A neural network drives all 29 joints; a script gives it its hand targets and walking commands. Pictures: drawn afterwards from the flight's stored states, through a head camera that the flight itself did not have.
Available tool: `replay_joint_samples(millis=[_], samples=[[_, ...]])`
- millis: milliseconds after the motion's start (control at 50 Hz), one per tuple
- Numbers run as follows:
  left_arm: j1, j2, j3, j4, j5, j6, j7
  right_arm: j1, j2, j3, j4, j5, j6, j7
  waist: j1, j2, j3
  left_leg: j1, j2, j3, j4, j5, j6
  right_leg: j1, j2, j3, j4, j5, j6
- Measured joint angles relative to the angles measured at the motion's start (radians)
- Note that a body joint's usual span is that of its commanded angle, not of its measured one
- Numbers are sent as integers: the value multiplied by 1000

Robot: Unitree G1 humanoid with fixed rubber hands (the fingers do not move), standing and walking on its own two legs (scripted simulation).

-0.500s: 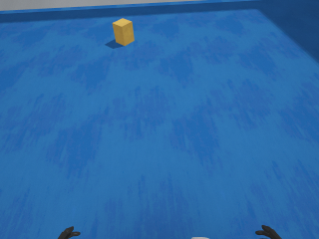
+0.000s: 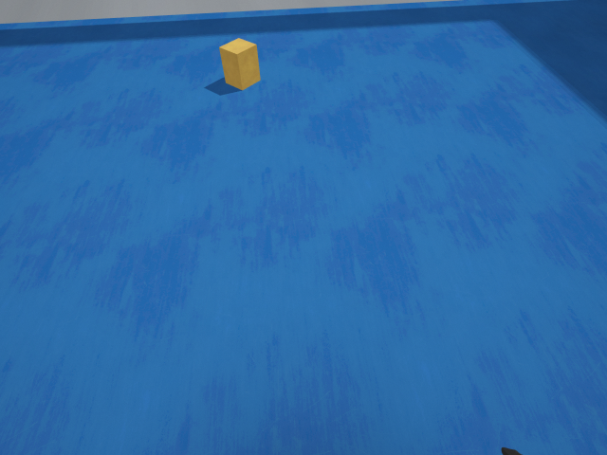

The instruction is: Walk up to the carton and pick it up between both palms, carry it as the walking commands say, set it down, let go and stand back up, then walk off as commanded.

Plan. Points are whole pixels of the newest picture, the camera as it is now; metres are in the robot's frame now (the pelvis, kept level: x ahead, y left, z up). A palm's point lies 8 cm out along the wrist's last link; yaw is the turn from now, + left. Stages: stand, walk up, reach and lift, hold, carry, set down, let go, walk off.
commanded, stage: stand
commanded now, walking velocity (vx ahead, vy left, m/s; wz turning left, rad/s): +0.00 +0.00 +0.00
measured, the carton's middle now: (240, 64) +2.41 +0.39 -0.64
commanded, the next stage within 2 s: walk up in 0.90 s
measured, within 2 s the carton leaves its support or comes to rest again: neither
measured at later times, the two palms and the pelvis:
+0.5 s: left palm out of the picture +0.07 +0.28 -0.10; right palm out of the picture +0.08 -0.29 -0.10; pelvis +0.00 +0.00 +0.02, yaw +0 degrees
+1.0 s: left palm out of the picture +0.08 +0.28 -0.10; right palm out of the picture +0.08 -0.29 -0.10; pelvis +0.01 +0.00 +0.03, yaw +0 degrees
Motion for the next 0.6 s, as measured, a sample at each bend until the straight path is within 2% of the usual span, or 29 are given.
replay_joint_samples(millis=[600], samples=[[-37,-7,-11,102,-8,-5,-1,-42,5,6,112,10,0,5,-2,-1,-3,142,-5,4,-255,127,-2,136,-3,0,-243,121,2]])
